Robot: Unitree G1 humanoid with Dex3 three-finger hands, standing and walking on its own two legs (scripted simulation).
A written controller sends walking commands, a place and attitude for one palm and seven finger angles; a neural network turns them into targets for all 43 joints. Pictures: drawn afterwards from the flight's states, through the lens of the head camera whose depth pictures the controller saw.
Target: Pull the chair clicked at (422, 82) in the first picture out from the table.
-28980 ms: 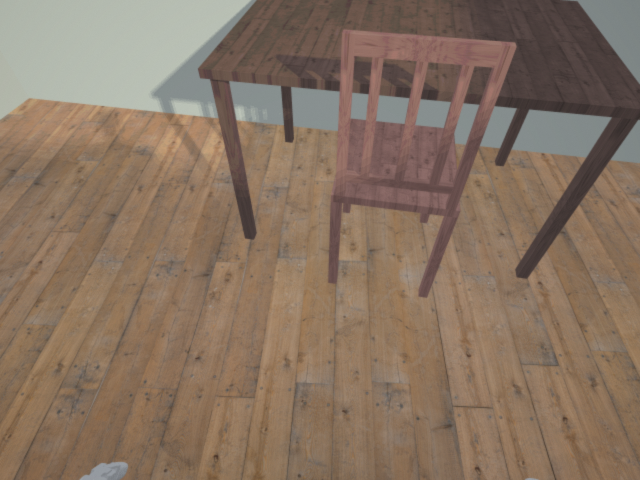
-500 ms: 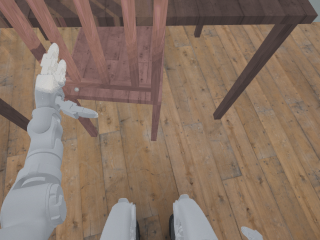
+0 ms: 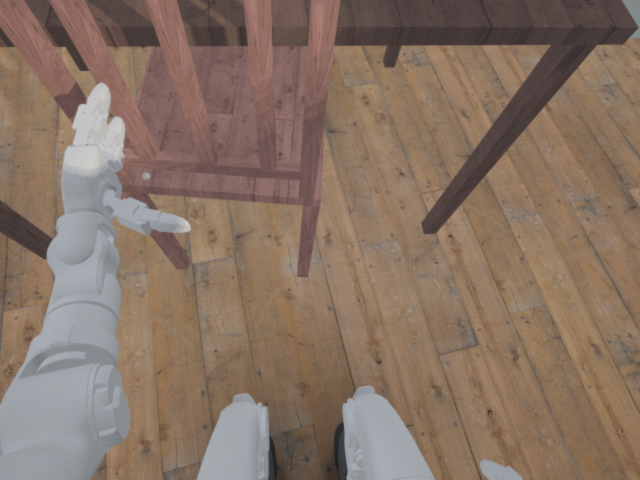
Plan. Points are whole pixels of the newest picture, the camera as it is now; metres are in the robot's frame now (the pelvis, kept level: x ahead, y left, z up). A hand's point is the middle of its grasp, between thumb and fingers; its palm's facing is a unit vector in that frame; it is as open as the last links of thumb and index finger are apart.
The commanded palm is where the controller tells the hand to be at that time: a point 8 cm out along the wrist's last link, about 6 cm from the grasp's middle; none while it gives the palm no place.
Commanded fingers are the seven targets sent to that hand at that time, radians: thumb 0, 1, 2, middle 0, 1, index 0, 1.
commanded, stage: hook a spindle and tug to test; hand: left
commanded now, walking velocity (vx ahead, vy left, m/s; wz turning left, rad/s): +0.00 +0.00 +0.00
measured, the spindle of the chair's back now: (185, 81) +0.59 +0.15 +0.06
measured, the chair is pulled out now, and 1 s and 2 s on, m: -0.07 -0.07 -0.07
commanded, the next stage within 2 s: open the thumb and straighten the fingers in 1.44 s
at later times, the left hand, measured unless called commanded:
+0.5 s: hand (151, 177) +0.47 +0.19 +0.02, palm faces +0.05 -1.00 -0.03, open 11.9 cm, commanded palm +0.45 +0.23 +0.03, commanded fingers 0.00 0.28 0.64 -0.50 -1.45 -0.50 -1.45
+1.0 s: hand (149, 186) +0.46 +0.19 +0.02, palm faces +0.05 -1.00 -0.03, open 4.5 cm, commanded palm +0.43 +0.23 +0.03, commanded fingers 0.00 0.90 0.90 -0.50 -1.45 -0.50 -1.45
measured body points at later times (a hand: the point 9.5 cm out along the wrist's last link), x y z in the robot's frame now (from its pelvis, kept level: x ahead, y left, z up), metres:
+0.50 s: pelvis +0.00 +0.01 +0.00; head +0.16 +0.03 +0.42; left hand +0.47 +0.24 +0.02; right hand +0.06 -0.25 -0.12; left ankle +0.02 +0.09 -0.62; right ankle +0.03 -0.12 -0.62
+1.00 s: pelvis +0.01 +0.00 +0.01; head +0.16 +0.03 +0.43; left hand +0.45 +0.24 +0.02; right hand +0.07 -0.25 -0.11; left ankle +0.02 +0.09 -0.62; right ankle +0.03 -0.12 -0.62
